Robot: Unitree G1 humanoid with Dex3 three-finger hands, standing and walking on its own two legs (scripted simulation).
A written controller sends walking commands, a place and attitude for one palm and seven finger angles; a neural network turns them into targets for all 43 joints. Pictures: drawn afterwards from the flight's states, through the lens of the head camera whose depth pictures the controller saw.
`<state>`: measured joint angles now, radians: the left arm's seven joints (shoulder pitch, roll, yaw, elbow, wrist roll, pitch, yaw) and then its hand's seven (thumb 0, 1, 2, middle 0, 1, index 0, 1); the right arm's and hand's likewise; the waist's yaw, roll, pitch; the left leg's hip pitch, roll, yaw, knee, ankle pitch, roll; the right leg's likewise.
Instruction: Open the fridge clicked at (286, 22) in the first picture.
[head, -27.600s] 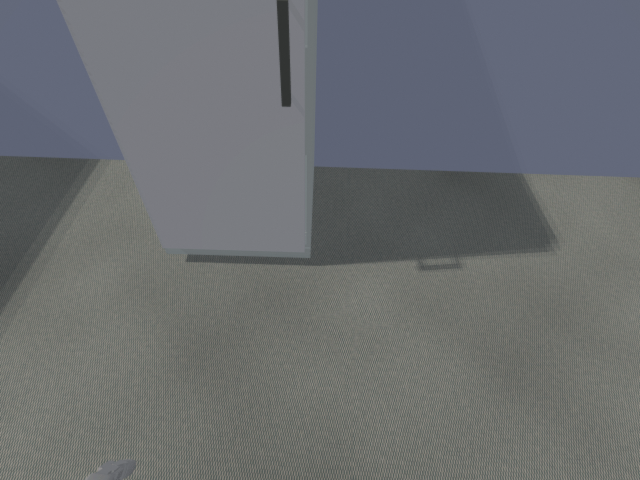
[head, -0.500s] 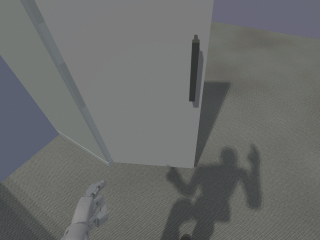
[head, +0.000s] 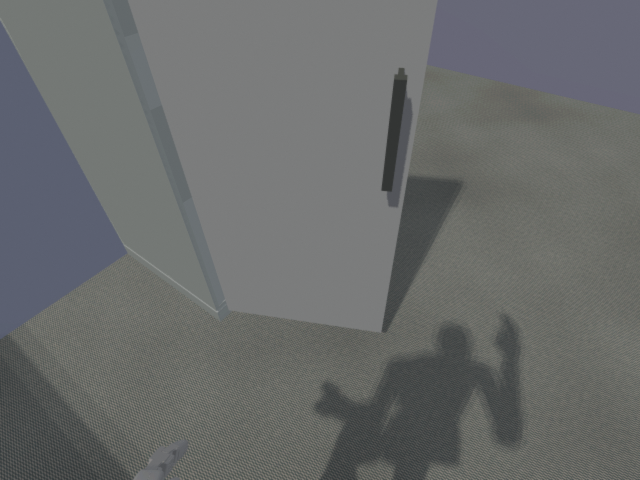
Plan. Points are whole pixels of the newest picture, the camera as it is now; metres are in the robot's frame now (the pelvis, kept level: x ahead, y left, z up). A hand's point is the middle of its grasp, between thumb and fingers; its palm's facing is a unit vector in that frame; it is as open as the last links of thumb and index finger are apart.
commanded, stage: stop stepping back and stand still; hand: right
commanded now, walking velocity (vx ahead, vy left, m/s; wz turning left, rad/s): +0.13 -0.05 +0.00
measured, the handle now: (393, 133) +0.72 -0.10 +0.09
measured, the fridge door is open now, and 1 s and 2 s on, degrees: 64 64 64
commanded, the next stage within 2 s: let the arm hang, fingers relaxed in 0.74 s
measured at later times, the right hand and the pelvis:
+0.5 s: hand out of the picture +0.22 -0.30 +0.15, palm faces +0.47 +0.76 -0.45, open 7.4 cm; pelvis +0.03 -0.02 +0.00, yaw -2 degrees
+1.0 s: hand (581, 452) +0.20 -0.30 -0.05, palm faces +0.12 +0.89 -0.45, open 7.4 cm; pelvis +0.02 -0.04 -0.01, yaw -4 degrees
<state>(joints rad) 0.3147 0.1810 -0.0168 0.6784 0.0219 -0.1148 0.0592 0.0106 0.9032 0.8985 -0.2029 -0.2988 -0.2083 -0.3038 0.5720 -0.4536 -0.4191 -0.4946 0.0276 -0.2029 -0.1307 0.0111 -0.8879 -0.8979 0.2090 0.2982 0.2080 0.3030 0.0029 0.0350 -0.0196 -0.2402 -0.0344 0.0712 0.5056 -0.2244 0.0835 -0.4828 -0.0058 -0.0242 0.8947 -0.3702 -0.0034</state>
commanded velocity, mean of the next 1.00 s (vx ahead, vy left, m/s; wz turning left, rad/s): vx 0.00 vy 0.02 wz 0.00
